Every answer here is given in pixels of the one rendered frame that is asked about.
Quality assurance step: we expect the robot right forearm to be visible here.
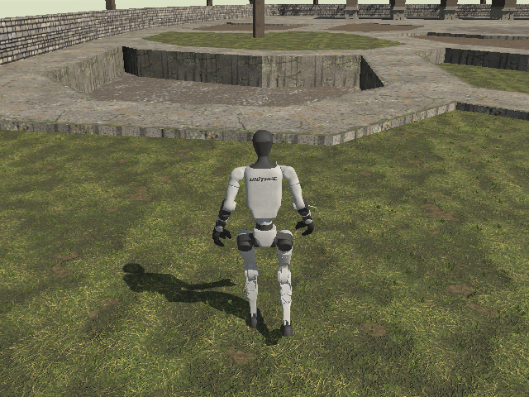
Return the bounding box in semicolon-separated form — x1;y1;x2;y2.
298;197;312;224

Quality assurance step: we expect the robot right foot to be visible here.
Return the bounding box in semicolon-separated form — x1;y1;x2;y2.
280;322;293;337

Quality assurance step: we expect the robot right upper arm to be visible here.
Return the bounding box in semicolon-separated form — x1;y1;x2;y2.
280;165;305;210

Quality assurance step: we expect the robot left forearm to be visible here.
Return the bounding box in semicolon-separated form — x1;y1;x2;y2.
214;199;231;232

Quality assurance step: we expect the robot foot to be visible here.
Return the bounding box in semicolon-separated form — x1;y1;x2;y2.
280;322;293;337
249;308;260;328

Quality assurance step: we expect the robot left foot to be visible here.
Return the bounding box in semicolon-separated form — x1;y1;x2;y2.
249;308;260;328

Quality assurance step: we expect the left robot hand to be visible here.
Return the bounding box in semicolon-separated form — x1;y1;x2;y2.
212;228;231;246

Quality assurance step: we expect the robot left upper arm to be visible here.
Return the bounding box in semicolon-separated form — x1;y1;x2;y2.
222;166;246;212

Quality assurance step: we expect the right robot hand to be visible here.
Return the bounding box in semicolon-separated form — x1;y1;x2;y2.
295;221;314;236

